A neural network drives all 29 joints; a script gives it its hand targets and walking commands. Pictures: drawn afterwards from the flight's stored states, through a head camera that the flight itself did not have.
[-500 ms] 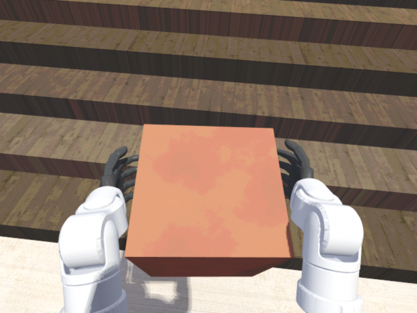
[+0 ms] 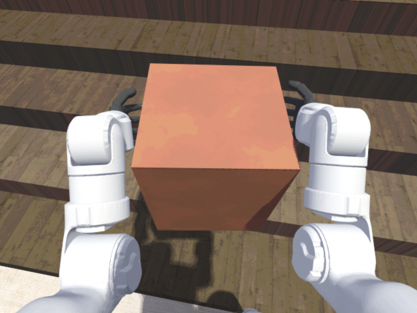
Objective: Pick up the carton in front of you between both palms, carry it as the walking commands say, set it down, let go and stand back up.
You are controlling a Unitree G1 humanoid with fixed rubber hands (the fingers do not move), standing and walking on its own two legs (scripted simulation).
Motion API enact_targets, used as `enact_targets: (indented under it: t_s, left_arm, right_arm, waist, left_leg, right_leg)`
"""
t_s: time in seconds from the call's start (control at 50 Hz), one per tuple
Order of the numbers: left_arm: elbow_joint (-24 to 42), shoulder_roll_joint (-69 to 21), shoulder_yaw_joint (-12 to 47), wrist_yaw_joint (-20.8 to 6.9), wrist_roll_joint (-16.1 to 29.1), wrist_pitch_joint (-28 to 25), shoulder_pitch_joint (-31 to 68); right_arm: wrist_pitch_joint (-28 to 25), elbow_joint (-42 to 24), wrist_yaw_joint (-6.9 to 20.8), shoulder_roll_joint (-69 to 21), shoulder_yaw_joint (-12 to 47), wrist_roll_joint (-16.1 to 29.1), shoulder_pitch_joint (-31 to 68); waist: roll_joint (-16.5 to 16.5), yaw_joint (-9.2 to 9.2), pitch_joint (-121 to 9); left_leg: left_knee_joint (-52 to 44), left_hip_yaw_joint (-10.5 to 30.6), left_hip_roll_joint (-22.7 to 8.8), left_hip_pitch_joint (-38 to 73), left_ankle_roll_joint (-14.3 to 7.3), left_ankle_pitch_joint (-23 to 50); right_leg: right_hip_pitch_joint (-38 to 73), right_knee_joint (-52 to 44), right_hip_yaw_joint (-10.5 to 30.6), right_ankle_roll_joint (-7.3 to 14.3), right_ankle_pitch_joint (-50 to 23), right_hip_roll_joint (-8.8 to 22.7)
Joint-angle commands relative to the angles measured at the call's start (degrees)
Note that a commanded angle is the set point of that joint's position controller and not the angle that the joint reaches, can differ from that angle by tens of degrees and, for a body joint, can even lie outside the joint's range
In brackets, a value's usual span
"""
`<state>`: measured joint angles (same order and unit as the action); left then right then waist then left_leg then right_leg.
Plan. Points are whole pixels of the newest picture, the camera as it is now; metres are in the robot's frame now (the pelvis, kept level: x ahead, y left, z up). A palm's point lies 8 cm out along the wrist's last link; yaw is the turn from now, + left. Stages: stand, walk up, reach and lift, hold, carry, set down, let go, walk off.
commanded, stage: carry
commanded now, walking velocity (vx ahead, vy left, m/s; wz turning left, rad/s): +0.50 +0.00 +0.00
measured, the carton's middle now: (210, 156) +0.39 +0.01 +0.08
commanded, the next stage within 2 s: none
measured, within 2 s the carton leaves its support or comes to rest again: neither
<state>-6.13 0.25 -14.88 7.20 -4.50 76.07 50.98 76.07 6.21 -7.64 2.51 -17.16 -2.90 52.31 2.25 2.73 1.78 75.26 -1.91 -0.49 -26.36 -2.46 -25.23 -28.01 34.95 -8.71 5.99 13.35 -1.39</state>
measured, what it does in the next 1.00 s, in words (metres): climbs: left foot 0.14 m higher, then right foot 0.14 m higher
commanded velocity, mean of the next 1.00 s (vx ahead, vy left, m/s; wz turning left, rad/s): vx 0.50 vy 0.00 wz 0.00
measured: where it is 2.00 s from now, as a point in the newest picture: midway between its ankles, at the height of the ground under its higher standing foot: (215, 46)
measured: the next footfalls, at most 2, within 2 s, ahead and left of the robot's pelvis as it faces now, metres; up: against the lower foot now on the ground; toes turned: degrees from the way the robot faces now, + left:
left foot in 0.34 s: +0.43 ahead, +0.11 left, +0.14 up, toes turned +3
right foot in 0.78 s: +0.69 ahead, -0.08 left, +0.28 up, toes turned -7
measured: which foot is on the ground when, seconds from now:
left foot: up 0.00-0.32, down 0.34-0.84, up 0.86-1.00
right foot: down 0.00-0.36, up 0.38-0.76, down 0.78-1.00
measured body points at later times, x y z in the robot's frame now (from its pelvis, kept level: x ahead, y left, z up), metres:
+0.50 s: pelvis +0.33 +0.05 +0.11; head +0.42 +0.02 +0.55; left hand +0.74 +0.14 +0.22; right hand +0.70 -0.16 +0.21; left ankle +0.40 +0.10 -0.58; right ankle +0.19 -0.07 -0.40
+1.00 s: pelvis +0.62 -0.01 +0.27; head +0.66 +0.01 +0.72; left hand +0.99 +0.20 +0.41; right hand +1.04 -0.10 +0.42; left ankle +0.56 +0.10 -0.25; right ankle +0.65 -0.08 -0.44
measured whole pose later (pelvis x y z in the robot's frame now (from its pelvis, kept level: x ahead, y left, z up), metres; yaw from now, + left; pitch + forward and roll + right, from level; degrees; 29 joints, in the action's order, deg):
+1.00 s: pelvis +0.62 -0.01 +0.27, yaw +0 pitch +2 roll -2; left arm -11.2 2.1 -10.3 9.4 0.8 79.3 50.8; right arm 78.8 10.5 -5.4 1.1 -21.9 -7.7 52.4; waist 0.5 10.6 1.2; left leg 101.2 2.3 2.8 -42.8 -6.0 -13.1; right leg -24.4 40.3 -10.1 5.8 18.9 -2.5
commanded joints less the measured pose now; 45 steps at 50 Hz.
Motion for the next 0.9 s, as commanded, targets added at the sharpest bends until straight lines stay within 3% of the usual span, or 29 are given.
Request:
enact_targets:
  t_s: [0.0,0.1,0.18,0.22,0.24,0.26,0.28,0.3,0.32,0.34,0.36,0.38,0.42,0.48,0.54,0.56,0.58,0.62,0.64,0.68,0.7,0.72,0.74,0.78,0.8,0.82,0.84,0.86,0.88]
  left_arm:
    - [12.51,-62.41,32.82,-13.42,28.18,-0.88,47.35]
    - [23.64,-60.4,36.0,-12.27,28.46,-1.64,43.91]
    - [25.64,-55.68,40.16,-12.54,28.67,-1.94,40.29]
    - [24.37,-54.76,41.48,-13.53,29.51,-1.79,39.95]
    - [22.84,-54.85,41.58,-13.96,29.82,-1.63,39.29]
    - [21.43,-54.84,41.32,-14.3,29.72,-1.47,39.3]
    - [19.68,-55.0,40.67,-14.55,29.17,-1.15,38.48]
    - [18.72,-55.13,40.63,-14.82,28.52,-1.13,37.46]
    - [18.24,-55.87,40.67,-15.1,28.4,-1.39,37.52]
    - [18.75,-56.59,40.61,-15.23,27.56,-1.97,38.49]
    - [18.81,-58.99,39.64,-15.11,26.21,-2.44,36.66]
    - [17.09,-54.53,38.2,-14.5,23.48,-2.57,34.37]
    - [17.16,-54.76,35.8,-13.26,20.46,-3.28,33.8]
    - [16.9,-52.35,33.77,-11.6,16.88,-4.17,32.44]
    - [14.5,-50.24,33.45,-10.61,14.93,-4.47,29.74]
    - [13.12,-49.24,33.53,-10.41,14.32,-4.28,29.22]
    - [11.42,-48.84,33.26,-10.17,14.05,-3.98,28.77]
    - [8.39,-46.52,31.94,-9.55,12.99,-3.05,29.7]
    - [7.1,-45.36,31.49,-9.2,12.57,-2.52,31.03]
    - [5.78,-44.42,30.64,-8.49,13.05,-1.32,35.35]
    - [5.33,-44.33,30.18,-8.2,13.67,-0.62,37.96]
    - [3.84,-44.82,30.29,-7.95,14.84,0.15,39.33]
    - [2.79,-46.25,30.33,-7.92,16.67,0.95,41.06]
    - [2.11,-51.11,31.91,-8.64,21.57,2.18,43.94]
    - [1.36,-53.81,32.43,-9.25,23.39,2.28,46.91]
    - [0.07,-57.49,32.62,-10.23,25.97,2.2,46.13]
    - [-1.26,-58.48,32.88,-11.06,27.44,1.18,44.98]
    - [-0.95,-62.6,32.92,-11.98,29.57,0.84,45.33]
    - [3.39,-64.84,33.23,-12.92,32.31,-0.05,50.78]
  right_arm:
    - [0.3,-6.35,11.53,-64.06,34.12,21.88,41.46]
    - [-1.66,-13.13,8.8,-61.82,36.31,17.76,32.92]
    - [-2.12,-16.13,8.28,-57.37,39.86,16.39,30.18]
    - [-1.91,-15.61,8.42,-54.97,40.67,15.79,29.26]
    - [-1.74,-14.5,8.46,-54.64,40.73,15.76,29.46]
    - [-1.51,-13.02,8.46,-54.66,40.89,15.65,29.14]
    - [-1.31,-11.08,8.7,-55.57,41.3,15.9,28.02]
    - [-1.43,-10.98,9.12,-57.19,42.16,17.25,27.86]
    - [-1.83,-11.73,9.64,-59.1,43.1,18.88,28.75]
    - [-2.56,-12.84,10.45,-60.56,43.7,20.4,29.84]
    - [-3.52,-12.49,11.06,-62.58,45.67,21.94,30.35]
    - [-3.38,-10.91,11.93,-66.26,46.42,25.03,27.6]
    - [-4.17,-15.48,13.04,-68.63,47.76,28.44,34.82]
    - [-4.67,-16.56,14.41,-70.62,48.91,31.79,38.33]
    - [-4.44,-15.91,15.07,-68.89,48.14,32.65,38.51]
    - [-4.15,-15.01,15.25,-68.12,47.69,32.7,39.09]
    - [-3.49,-13.17,15.46,-66.25,46.23,32.16,38.73]
    - [-2.5,-8.2,16.1,-63.99,43.49,31.66,37.6]
    - [-2.09,-6.33,16.45,-63.32,41.81,31.14,37.93]
    - [-1.06,-2.35,17.06,-61.16,38.99,30.84,39.09]
    - [-0.44,-1.17,17.13,-60.73,37.55,30.6,40.51]
    - [0.43,0.55,16.87,-60.15,35.46,29.78,41.85]
    - [1.36,2.9,16.42,-59.29,33.42,28.56,40.37]
    - [2.47,4.75,15.46,-57.89,29.83,25.94,40.19]
    - [2.9,5.28,14.97,-57.86,28.09,24.6,41.27]
    - [2.93,6.25,14.5,-56.81,27.19,22.73,40.76]
    - [3.06,8.55,14.43,-58.37,25.3,20.53,35.67]
    - [2.58,9.03,13.88,-57.27,24.11,18.05,35.33]
    - [2.23,7.5,13.62,-57.24,22.44,16.73,35.61]
  waist:
    - [-7.28,0.85,-32.71]
    - [-9.22,2.5,-34.16]
    - [-7.74,5.04,-30.48]
    - [-6.67,2.44,-25.94]
    - [-4.95,0.92,-25.15]
    - [-6.31,0.19,-23.78]
    - [-13.47,-2.1,-29.19]
    - [-18.8,-6.64,-35.53]
    - [-17.64,-14.44,-42.8]
    - [-8.83,-16.99,-46.25]
    - [18.72,-10.77,-55.79]
    - [9.75,-11.75,-58.84]
    - [1.2,-9.03,-46.94]
    - [0.13,-9.02,-35.52]
    - [-4.03,-9.05,-32.05]
    - [-0.91,-11.06,-30.73]
    - [0.08,-10.47,-30.76]
    - [2.34,-11.59,-29.07]
    - [2.29,-10.02,-26.67]
    - [0.82,-6.83,-20.34]
    - [1.83,-5.35,-16.45]
    - [4.76,-2.97,-18.37]
    - [8.6,-2.23,-21.86]
    - [15.14,4.6,-32.02]
    - [6.62,7.09,-36.95]
    - [3.77,9.04,-36.69]
    - [-18.75,4.76,-40.39]
    - [-10.66,4.23,-45.98]
    - [-6.68,4.06,-42.08]
  left_leg:
    - [13.96,2.96,-0.68,-25.28,-1.09,4.03]
    - [25.12,-1.59,-0.1,-39.15,-2.43,1.14]
    - [38.19,-1.76,-2.69,-58.97,-4.21,-8.01]
    - [25.1,-5.16,-4.23,-52.64,-4.06,-7.82]
    - [7.87,-7.24,-3.68,-36.51,-4.31,-6.62]
    - [-6.9,-10.68,-0.29,-19.74,-5.14,-1.13]
    - [-7.44,-16.12,5.34,-6.27,-6.31,6.04]
    - [-12.07,-15.51,7.02,2.07,-6.35,9.31]
    - [-24.46,-12.82,7.64,15.55,-5.26,18.29]
    - [-38.71,-3.54,6.22,27.31,-4.43,27.61]
    - [-43.66,40.67,-18.87,49.35,-19.19,62.04]
    - [-41.17,43.65,-16.92,47.11,-22.43,63.15]
    - [-40.91,33.96,-14.81,42.45,-16.09,46.72]
    - [-48.51,25.67,-12.29,39.68,-12.23,31.03]
    - [-49.5,20.97,-13.97,43.12,-12.26,40.98]
    - [-50.52,21.0,-14.1,42.81,-13.71,47.25]
    - [-49.45,19.83,-15.51,46.67,-14.43,49.22]
    - [-51.01,20.81,-17.07,51.29,-14.55,39.18]
    - [-53.08,19.14,-14.86,46.73,-13.08,32.24]
    - [-63.7,10.61,-11.22,30.5,-11.6,26.45]
    - [-69.63,4.75,-9.34,18.92,-11.11,30.18]
    - [-68.65,-3.65,-7.42,8.93,-10.42,49.25]
    - [-64.27,-5.31,-8.37,9.41,-10.55,74.75]
    - [-45.56,-6.79,-11.12,19.22,-8.95,107.94]
    - [-27.39,-6.89,-7.76,20.45,-4.8,107.9]
    - [-8.93,-3.27,-4.71,12.02,-2.65,74.2]
    - [21.57,0.33,9.13,-9.47,3.65,12.11]
    - [34.96,11.77,7.39,-11.84,0.53,11.53]
    - [38.39,12.34,6.11,-18.53,-0.99,11.72]
  right_leg:
    - [44.16,-11.21,28.98,8.93,-23.82,18.95]
    - [53.06,-8.97,22.31,7.91,-34.81,17.86]
    - [60.75,-11.12,24.14,9.62,-28.03,19.83]
    - [51.08,-15.62,18.51,6.62,-26.3,15.1]
    - [38.2,-20.98,11.8,6.17,-35.46,12.44]
    - [26.85,-23.96,6.9,5.08,-48.89,10.11]
    - [23.79,-17.95,2.56,5.19,-82.24,10.89]
    - [26.97,-8.95,2.27,3.68,-94.46,12.08]
    - [28.95,7.41,1.21,1.09,-98.28,12.65]
    - [22.91,25.45,4.32,-1.51,-71.81,9.15]
    - [-2.57,55.23,10.9,-6.88,5.78,-7.26]
    - [-3.89,71.7,22.3,-3.92,3.21,-8.06]
    - [-15.61,73.25,18.98,-1.86,4.13,-3.39]
    - [-24.05,69.63,12.58,-0.92,3.69,-1.14]
    - [-30.11,62.23,9.12,-0.81,9.68,0.72]
    - [-32.88,66.76,5.72,0.07,11.29,0.1]
    - [-39.1,70.25,6.15,0.85,13.77,0.76]
    - [-52.25,79.42,6.36,2.21,19.77,2.37]
    - [-52.22,78.08,5.8,2.28,21.34,3.94]
    - [-39.59,60.8,0.89,1.51,17.33,5.96]
    - [-28.18,48.82,-1.32,1.34,14.44,5.25]
    - [-11.05,39.88,-4.12,2.17,7.59,3.05]
    - [-2.74,36.36,-7.85,2.9,1.82,-0.64]
    - [7.27,27.98,-8.1,3.22,2.09,-4.11]
    - [16.89,14.1,-3.7,3.83,-4.27,-5.25]
    - [25.34,-1.61,9.8,6.04,-12.93,-0.74]
    - [38.9,-6.97,44.75,18.64,-59.47,18.37]
    - [41.26,-6.14,48.08,19.66,-54.01,19.42]
    - [37.73,-5.22,46.44,18.4,-33.81,17.92]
